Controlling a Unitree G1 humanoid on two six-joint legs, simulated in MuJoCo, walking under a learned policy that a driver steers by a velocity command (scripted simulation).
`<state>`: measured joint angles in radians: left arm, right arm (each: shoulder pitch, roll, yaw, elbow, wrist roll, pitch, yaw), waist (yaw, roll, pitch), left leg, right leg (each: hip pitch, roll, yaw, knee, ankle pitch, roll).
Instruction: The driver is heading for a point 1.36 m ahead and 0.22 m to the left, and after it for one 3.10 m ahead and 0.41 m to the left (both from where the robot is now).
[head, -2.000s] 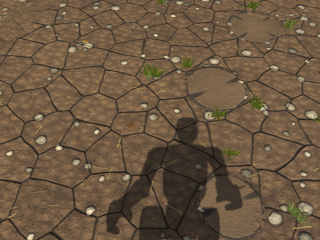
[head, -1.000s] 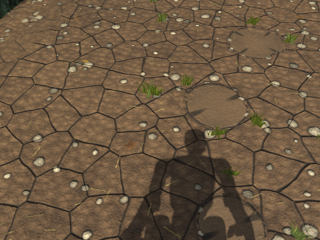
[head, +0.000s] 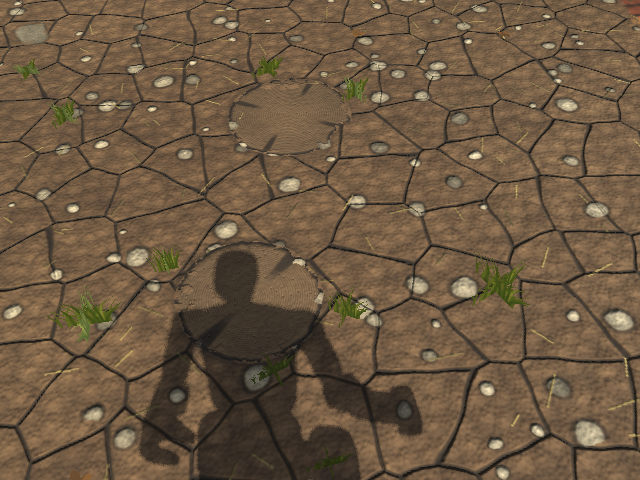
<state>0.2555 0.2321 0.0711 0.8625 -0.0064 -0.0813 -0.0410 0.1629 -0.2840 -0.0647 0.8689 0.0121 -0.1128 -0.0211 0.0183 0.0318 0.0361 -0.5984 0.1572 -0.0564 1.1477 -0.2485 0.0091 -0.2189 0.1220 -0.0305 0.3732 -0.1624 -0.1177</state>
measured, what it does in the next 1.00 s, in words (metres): walks ahead: left foot, then right foot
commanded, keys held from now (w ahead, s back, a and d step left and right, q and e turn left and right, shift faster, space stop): w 0.94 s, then w+q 0.06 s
